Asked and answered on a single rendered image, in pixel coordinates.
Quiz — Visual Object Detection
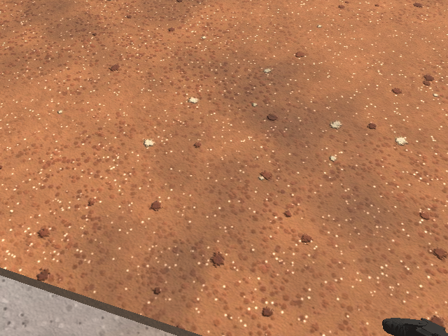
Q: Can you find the right robot hand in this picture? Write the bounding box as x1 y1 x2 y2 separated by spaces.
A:
382 318 448 336

